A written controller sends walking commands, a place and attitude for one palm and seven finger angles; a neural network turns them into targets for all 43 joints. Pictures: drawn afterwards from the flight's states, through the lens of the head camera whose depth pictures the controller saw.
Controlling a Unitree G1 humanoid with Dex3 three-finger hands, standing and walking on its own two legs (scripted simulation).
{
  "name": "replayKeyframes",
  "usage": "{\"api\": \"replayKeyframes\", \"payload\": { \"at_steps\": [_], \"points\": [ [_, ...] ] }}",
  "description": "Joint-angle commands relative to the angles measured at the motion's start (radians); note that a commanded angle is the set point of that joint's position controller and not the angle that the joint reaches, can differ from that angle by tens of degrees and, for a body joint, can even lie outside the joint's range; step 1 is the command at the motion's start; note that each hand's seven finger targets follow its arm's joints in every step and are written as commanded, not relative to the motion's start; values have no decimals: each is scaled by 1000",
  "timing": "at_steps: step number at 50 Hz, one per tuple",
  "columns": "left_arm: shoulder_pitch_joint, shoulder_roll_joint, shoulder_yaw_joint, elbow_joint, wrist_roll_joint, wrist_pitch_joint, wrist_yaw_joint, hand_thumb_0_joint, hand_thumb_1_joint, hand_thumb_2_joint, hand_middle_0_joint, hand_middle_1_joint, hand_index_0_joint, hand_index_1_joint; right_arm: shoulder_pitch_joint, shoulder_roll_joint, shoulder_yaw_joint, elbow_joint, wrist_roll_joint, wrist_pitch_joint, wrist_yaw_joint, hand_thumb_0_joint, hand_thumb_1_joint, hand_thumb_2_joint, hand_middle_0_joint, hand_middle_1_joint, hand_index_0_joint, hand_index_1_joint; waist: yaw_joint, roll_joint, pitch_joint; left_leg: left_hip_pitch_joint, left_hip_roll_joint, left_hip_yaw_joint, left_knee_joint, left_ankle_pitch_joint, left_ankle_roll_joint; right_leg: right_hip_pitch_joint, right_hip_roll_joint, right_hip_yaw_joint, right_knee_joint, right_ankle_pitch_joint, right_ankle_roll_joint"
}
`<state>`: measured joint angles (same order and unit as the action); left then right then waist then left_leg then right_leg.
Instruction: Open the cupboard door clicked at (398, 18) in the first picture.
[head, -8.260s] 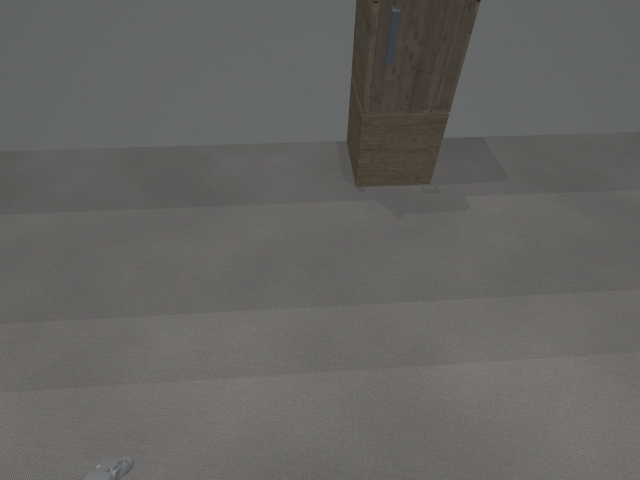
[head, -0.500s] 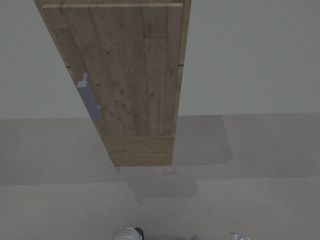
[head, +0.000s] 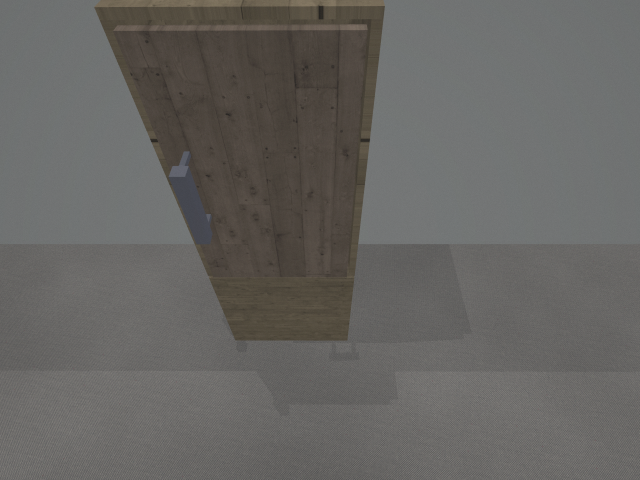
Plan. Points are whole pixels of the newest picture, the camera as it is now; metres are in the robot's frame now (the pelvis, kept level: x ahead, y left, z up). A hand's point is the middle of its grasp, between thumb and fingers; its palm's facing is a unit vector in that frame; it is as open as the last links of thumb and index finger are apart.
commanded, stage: come to a stop and stand still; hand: left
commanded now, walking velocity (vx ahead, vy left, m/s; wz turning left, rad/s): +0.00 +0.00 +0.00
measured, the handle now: (195, 199) +0.56 +0.28 -0.04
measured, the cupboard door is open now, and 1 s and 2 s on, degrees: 0 0 0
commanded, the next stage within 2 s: look again from close up in 0.56 s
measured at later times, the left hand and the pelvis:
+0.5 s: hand out of the picture +0.02 +0.25 -0.17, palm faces -0.04 -0.98 -0.22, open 7.3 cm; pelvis +0.00 +0.07 +0.00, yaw -4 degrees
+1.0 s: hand out of the picture +0.01 +0.19 -0.17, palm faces -0.02 -0.98 -0.19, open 7.3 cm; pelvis +0.01 +0.02 +0.00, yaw -3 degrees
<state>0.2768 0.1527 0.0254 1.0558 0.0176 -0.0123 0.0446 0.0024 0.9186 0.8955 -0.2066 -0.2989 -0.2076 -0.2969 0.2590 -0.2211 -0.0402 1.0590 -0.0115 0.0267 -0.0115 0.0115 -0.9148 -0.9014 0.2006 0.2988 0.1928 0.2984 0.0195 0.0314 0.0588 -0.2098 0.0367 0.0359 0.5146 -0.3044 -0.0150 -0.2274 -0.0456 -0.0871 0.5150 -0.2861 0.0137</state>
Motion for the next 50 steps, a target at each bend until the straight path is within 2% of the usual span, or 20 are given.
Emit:
{"api": "replayKeyframes", "payload": {
  "at_steps": [1,2,3,4,5,7,9,11,12,14,15,21,23,28,32,36,41,43,50],
  "points": [
    [28,184,26,-60,3,-37,19,0,900,900,-200,-300,-200,-300,71,-20,13,-101,-2,-28,1,0,-900,-900,200,300,200,300,-50,-75,-119,0,37,-2,-19,12,16,27,-185,197,-79,332,-104],
    [21,171,18,-68,0,-23,15,0,900,900,-200,-300,-200,-300,94,-34,12,-91,-6,-36,7,0,-900,-900,200,300,200,300,-45,92,-115,11,54,-30,-50,156,30,36,-120,118,0,270,-80],
    [27,154,11,-64,1,-12,11,0,900,900,-200,-300,-200,-300,81,-55,13,-93,-8,-44,6,0,-900,-900,200,300,200,300,-32,151,-98,-1,94,-80,-58,336,51,30,-66,60,46,165,-54],
    [37,129,3,-57,1,-3,8,0,900,900,-200,-300,-200,-300,74,-77,14,-97,-7,-47,-1,0,-900,-900,200,300,200,300,-24,195,-75,-8,127,-102,-92,439,71,21,-27,30,57,38,-37],
    [46,114,-4,-52,0,3,6,0,900,900,-200,-300,-200,-300,58,-86,16,-104,-6,-46,-8,0,-900,-900,200,300,200,300,-13,163,-38,-30,137,-112,-112,418,89,14,-10,25,41,-41,-30],
    [42,107,-10,-49,4,8,-2,0,900,900,-200,-300,-200,-300,40,-76,20,-119,-4,-46,-11,0,-900,-900,200,300,200,300,-5,72,33,-92,112,-101,-132,278,87,12,-18,33,5,-12,-32],
    [44,107,-14,-42,2,11,-8,0,900,900,-200,-300,-200,-300,42,-76,22,-117,-6,-48,-13,0,-900,-900,200,300,200,300,-10,-20,50,-94,91,-98,-154,171,77,5,-31,55,-16,33,-33],
    [40,107,-16,-44,2,17,-11,0,900,900,-200,-300,-200,-300,44,-89,23,-116,-7,-48,-12,0,-900,-900,200,300,200,300,-13,-23,78,-109,91,-115,-210,38,75,-14,-31,60,-18,14,-29],
    [32,107,-15,-48,5,18,-11,0,900,900,-200,-300,-200,-300,48,-87,22,-111,-9,-52,-11,0,-900,-900,200,300,200,300,-12,4,84,-112,95,-128,-233,53,75,-15,-31,55,-5,20,-27],
    [39,108,-15,-48,4,20,-12,0,900,900,-200,-300,-200,-300,50,-96,23,-106,-9,-55,-14,0,-900,-900,200,300,200,300,-10,20,64,-86,102,-137,-248,59,76,-20,-30,57,1,20,-25],
    [42,106,-16,-45,3,20,-13,0,900,900,-200,-300,-200,-300,51,-96,23,-102,-10,-56,-16,0,-900,-900,200,300,200,300,-9,34,54,-61,105,-137,-251,89,74,-30,-29,59,5,28,-24],
    [48,107,-17,-30,-2,14,-13,0,900,900,-200,-300,-200,-300,72,-85,29,-73,-8,-66,-24,0,-900,-900,200,300,200,300,-7,14,-27,38,101,-99,-202,303,72,-6,-45,71,-13,78,-24],
    [43,107,-17,-28,-3,13,-12,0,900,900,-200,-300,-200,-300,82,-79,32,-61,-6,-65,-24,0,-900,-900,200,300,200,300,-11,-9,-19,30,96,-89,-192,327,71,7,-47,74,-17,100,-24],
    [45,98,-16,-11,-4,13,-10,0,900,900,-200,-300,-200,-300,96,-66,33,-27,-5,-66,-26,0,-900,-900,200,300,200,300,-12,-8,-10,39,88,-74,-182,347,70,16,-53,78,-17,131,-24],
    [48,90,-16,3,-2,13,-9,0,900,900,-200,-300,-200,-300,101,-50,34,-8,-4,-64,-25,0,-900,-900,200,300,200,300,-11,-11,25,8,83,-66,-188,276,73,16,-55,80,-28,132,-25],
    [57,83,-16,17,-3,9,-8,0,900,900,-200,-300,-200,-300,105,-38,33,8,-3,-64,-24,0,-900,-900,200,300,200,300,-12,-35,12,13,75,-50,-173,235,73,24,-61,91,-37,161,-25],
    [65,78,-13,24,-2,5,-7,0,900,900,-200,-300,-200,-300,105,-26,29,21,-2,-66,-25,0,-900,-900,200,300,200,300,-12,-21,-6,30,70,-38,-152,265,73,31,-63,92,-38,203,-24],
    [63,78,-13,26,-1,4,-6,0,900,900,-200,-300,-200,-300,102,-23,28,21,-1,-64,-25,0,-900,-900,200,300,200,300,-14,-47,-5,28,68,-35,-140,247,72,29,-62,97,-43,212,-25],
    [62,77,-12,30,-1,-1,-7,0,900,900,-200,-300,-200,-300,92,-11,27,32,-1,-60,-25,0,-900,-900,200,300,200,300,-19,-52,3,32,66,-21,-129,215,61,14,-66,109,-60,238,-31]
  ]
}}
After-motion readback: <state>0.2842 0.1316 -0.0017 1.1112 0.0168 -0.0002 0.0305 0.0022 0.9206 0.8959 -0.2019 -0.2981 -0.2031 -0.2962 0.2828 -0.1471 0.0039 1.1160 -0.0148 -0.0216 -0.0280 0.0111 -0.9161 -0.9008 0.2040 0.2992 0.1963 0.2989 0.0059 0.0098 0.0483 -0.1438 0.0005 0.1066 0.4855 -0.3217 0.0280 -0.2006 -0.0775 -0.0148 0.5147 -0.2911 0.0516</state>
